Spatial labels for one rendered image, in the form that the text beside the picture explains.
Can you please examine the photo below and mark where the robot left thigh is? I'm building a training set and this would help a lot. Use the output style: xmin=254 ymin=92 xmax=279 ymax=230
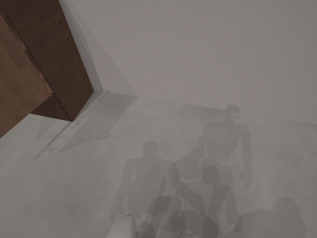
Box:
xmin=106 ymin=215 xmax=140 ymax=238

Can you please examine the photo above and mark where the cupboard door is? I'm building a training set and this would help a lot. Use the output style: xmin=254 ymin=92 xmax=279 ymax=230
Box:
xmin=0 ymin=14 xmax=51 ymax=138

